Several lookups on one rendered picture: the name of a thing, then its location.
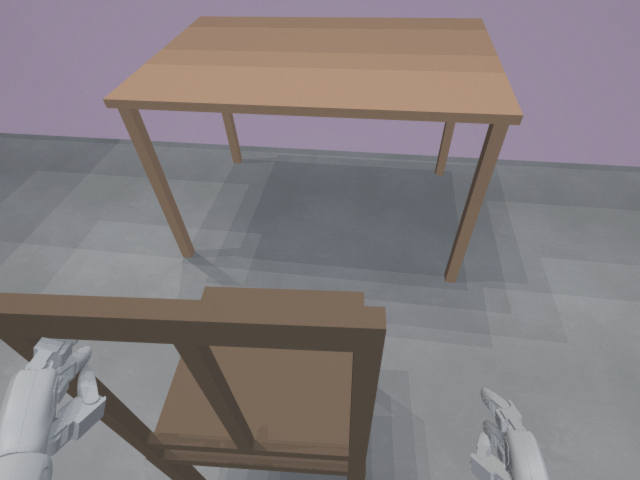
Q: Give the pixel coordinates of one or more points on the table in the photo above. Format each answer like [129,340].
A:
[414,69]

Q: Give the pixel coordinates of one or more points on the right robot hand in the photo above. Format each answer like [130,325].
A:
[517,448]

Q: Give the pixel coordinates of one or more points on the left robot hand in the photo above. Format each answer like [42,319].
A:
[29,405]

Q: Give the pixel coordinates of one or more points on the chair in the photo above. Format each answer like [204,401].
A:
[268,379]

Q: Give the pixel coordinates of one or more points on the left robot forearm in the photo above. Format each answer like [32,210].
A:
[26,466]

